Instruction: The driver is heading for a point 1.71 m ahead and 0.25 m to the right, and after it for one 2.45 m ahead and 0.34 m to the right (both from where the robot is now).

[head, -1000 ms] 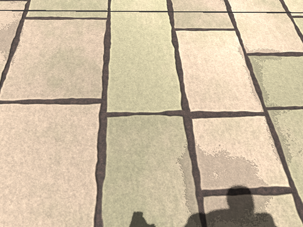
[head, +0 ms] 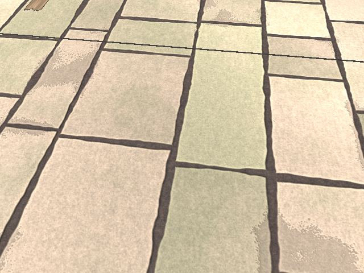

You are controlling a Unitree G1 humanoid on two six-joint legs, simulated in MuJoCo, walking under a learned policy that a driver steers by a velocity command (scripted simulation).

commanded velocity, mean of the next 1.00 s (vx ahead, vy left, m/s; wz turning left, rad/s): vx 0.29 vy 0.00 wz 0.00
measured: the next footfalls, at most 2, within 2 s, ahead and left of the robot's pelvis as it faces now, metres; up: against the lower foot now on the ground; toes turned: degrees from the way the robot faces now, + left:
left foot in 0.88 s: +0.42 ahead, +0.11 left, +0.00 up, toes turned +1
right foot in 1.40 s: +0.70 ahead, -0.13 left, +0.00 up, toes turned -10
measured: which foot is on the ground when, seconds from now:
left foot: down 0.00-0.42, up 0.44-0.86, down 0.88-1.00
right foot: down 0.00-0.90, up 0.92-1.00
